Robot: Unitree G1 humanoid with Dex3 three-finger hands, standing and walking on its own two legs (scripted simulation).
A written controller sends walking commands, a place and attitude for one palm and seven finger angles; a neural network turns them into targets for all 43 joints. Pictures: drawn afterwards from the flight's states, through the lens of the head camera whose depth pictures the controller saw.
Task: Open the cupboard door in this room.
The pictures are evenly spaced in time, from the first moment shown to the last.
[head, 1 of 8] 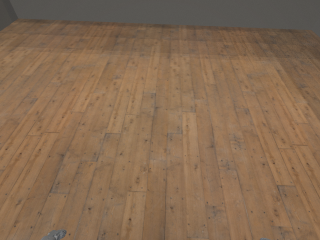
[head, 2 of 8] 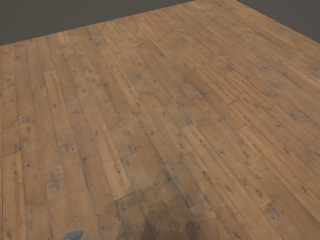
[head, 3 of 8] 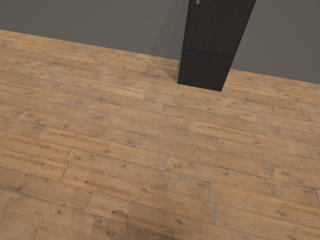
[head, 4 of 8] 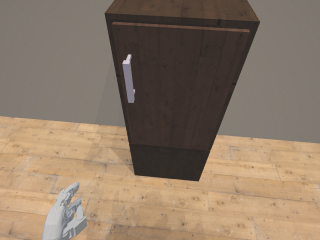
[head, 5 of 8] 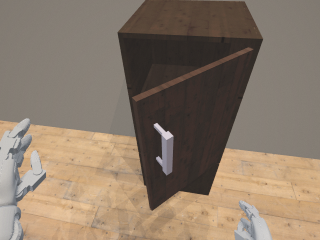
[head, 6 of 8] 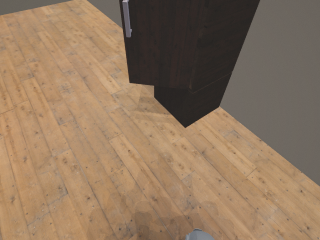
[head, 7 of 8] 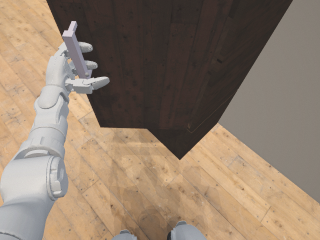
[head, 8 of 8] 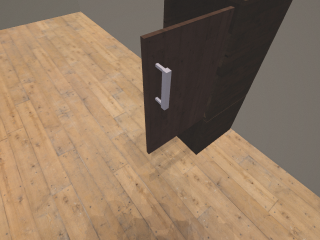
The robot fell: no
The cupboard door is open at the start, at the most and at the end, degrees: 0 92 90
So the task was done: yes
